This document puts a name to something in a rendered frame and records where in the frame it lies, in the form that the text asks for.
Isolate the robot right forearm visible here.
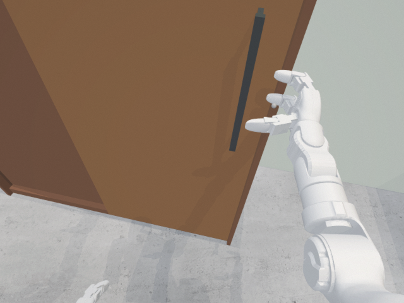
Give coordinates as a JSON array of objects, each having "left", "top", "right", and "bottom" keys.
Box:
[{"left": 287, "top": 120, "right": 385, "bottom": 279}]

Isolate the wardrobe door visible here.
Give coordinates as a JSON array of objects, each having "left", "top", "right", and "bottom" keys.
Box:
[
  {"left": 3, "top": 0, "right": 303, "bottom": 241},
  {"left": 0, "top": 0, "right": 104, "bottom": 204}
]

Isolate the robot right hand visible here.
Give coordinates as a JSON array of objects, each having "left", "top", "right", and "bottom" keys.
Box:
[{"left": 245, "top": 70, "right": 321, "bottom": 136}]

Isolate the handle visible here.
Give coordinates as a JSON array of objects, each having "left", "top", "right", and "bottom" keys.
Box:
[{"left": 229, "top": 8, "right": 265, "bottom": 152}]

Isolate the robot left hand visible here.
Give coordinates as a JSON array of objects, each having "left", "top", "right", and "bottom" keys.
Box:
[{"left": 76, "top": 280, "right": 109, "bottom": 303}]

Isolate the robot right upper arm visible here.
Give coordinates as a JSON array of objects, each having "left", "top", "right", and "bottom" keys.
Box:
[{"left": 303, "top": 234, "right": 404, "bottom": 303}]

